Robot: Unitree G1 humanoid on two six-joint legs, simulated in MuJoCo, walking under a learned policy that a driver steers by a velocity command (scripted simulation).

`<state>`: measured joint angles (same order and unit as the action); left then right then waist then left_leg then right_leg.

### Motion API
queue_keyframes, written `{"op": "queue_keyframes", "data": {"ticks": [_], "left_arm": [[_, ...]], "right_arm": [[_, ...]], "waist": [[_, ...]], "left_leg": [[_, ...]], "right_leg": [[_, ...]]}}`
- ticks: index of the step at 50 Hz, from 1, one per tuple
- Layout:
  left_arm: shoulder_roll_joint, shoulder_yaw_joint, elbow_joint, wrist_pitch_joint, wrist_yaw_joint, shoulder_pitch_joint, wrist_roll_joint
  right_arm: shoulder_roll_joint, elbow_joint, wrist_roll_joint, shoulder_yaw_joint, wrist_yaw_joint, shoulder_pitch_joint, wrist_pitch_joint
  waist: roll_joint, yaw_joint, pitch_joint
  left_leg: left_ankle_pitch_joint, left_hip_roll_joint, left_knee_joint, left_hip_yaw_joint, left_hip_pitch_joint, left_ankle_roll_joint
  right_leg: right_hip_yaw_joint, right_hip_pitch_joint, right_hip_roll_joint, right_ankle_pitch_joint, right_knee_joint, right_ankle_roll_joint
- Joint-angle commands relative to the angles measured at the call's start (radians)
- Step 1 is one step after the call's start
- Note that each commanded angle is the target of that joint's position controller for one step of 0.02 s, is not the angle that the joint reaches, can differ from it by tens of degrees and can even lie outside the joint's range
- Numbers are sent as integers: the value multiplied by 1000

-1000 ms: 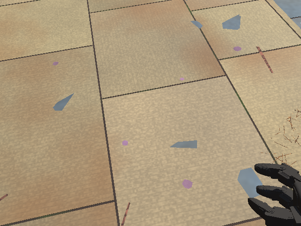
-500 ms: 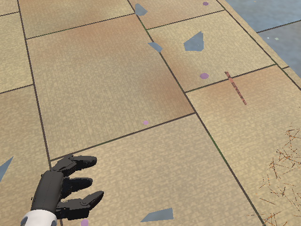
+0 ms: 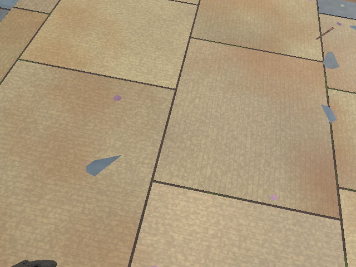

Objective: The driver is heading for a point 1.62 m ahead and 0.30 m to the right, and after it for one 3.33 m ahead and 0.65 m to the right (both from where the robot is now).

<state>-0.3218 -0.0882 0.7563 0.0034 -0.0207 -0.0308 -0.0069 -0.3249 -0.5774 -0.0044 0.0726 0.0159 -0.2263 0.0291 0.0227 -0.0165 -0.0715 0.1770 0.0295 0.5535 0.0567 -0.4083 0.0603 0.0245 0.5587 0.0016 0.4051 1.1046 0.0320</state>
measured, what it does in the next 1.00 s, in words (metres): steps on the spot: right foot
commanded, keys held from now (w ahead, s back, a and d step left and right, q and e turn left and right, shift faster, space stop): shift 0.88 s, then w+shift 0.12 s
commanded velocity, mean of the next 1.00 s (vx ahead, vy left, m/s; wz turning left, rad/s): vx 0.04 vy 0.00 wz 0.16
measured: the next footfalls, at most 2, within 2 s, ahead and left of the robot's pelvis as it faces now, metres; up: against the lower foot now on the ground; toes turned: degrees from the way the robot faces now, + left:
right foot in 0.26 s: +0.09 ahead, -0.16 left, +0.00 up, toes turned +7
left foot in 1.20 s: +0.19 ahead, +0.15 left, +0.00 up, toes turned +10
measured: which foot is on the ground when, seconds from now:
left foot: down 0.00-0.94, up 0.96-1.00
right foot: up 0.00-0.24, down 0.26-1.00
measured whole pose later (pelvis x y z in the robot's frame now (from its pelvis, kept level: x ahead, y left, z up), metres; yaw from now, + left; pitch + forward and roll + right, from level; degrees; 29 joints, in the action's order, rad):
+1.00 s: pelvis +0.07 -0.05 +0.00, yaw +7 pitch +0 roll +0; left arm -0.26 -0.02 0.90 -0.03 -0.01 -0.24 0.01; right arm -0.24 -0.75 0.02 0.05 0.03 -0.26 0.00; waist 0.01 0.02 0.02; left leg 0.43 0.02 0.72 0.05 -0.32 0.02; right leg -0.01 0.18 0.00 0.37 0.53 -0.05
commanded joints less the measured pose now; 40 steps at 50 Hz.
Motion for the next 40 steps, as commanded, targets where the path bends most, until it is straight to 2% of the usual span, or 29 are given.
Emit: {"op": "queue_keyframes", "data": {"ticks": [1,4,7,9,10,12,13,14,15,16,17,19,21,23,25,29,33,40], "left_arm": [[-71,-15,-34,-9,0,-25,5],[-42,3,-32,-4,6,-21,10],[-53,5,-30,-1,13,-32,14],[-60,6,-32,-3,18,-39,14],[-59,7,-33,-6,21,-46,14],[-41,12,-21,-16,30,-94,9],[-44,13,-17,-21,33,-112,-3],[-97,7,-26,-24,31,-126,-26],[-154,-2,-25,-22,25,-80,-29],[-91,14,-34,-24,22,-47,-32],[-65,22,-42,-28,21,-21,-27],[-81,21,-33,-34,17,-37,-7],[-65,30,-21,-37,16,-82,-10],[-57,36,-23,-34,19,-86,-13],[-51,40,-22,-33,19,-89,-10],[-43,44,-14,-29,15,-108,-5],[-29,50,-1,-25,18,-106,-5],[-23,55,39,-27,20,-106,-2]], "right_arm": [[-142,97,-7,34,24,42,-11],[-145,91,-4,32,26,32,-4],[-138,89,-11,26,14,48,4],[-129,80,-9,20,4,52,7],[-123,75,-6,17,1,57,7],[-100,66,4,6,-2,86,7],[-81,53,6,0,-2,69,4],[-49,47,-7,-9,-1,41,-2],[-28,53,-13,-12,-6,-14,-11],[-63,51,-23,-5,-2,28,-15],[-89,43,-17,6,2,60,-15],[-50,36,-21,-1,3,100,-4],[-33,26,-21,-7,-3,99,3],[-38,4,-18,-4,-7,65,2],[-38,-10,-19,-2,-7,67,-5],[-33,-34,-16,-1,-1,50,-20],[-30,-52,-14,-2,7,33,-24],[-25,-80,-12,-2,18,11,-23]], "waist": [[-125,21,238],[-129,1,234],[-160,-13,205],[-171,-21,185],[-174,-19,178],[-168,19,170],[-145,28,163],[-42,6,168],[150,-71,143],[185,-39,138],[153,-29,120],[142,-7,113],[113,6,118],[66,6,98],[28,14,82],[-39,27,101],[-50,27,105],[-36,21,100]], "left_leg": [[-306,-221,-175,266,239,147],[-276,-220,-163,267,237,161],[-198,-223,-168,295,183,172],[-176,-225,-159,323,173,173],[-173,-223,-150,334,174,170],[-155,-189,-116,325,146,135],[-106,-156,-100,307,116,93],[13,-85,-6,246,69,30],[193,38,59,106,14,-29],[240,10,72,74,62,-63],[194,-3,68,67,95,-70],[67,-13,-13,60,137,-75],[-15,-30,-51,74,206,-67],[-13,-30,-54,78,194,-48],[-27,-37,-71,87,175,-44],[-96,-48,-81,104,174,-48],[-116,-53,-81,111,183,-47],[-147,-55,-77,111,213,-46]], "right_leg": [[36,25,-9,-68,-50,21],[35,-29,-13,-74,-186,42],[24,-108,-14,-63,-280,40],[18,-142,-14,-46,-340,31],[15,-162,-13,-47,-384,24],[-8,-271,-6,-167,-577,-3],[5,-345,-24,-286,-686,-25],[125,-404,-143,-393,-732,-67],[252,-380,-256,-496,-745,-172],[311,-297,-304,-406,-785,-240],[274,-290,-263,-348,-782,-220],[200,-308,-193,-283,-757,-156],[160,-281,-153,-229,-747,-114],[113,-274,-118,-124,-746,-89],[88,-286,-98,-122,-722,-83],[57,-323,-76,-187,-679,-81],[39,-330,-60,-208,-664,-75],[29,-322,-51,-228,-669,-67]]}}
Keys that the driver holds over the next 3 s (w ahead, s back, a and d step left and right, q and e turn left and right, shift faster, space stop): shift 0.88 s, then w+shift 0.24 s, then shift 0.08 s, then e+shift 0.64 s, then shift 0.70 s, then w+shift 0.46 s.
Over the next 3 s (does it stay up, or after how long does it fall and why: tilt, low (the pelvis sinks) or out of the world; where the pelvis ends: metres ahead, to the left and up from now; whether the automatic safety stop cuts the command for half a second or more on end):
stays up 0.52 0.04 0.00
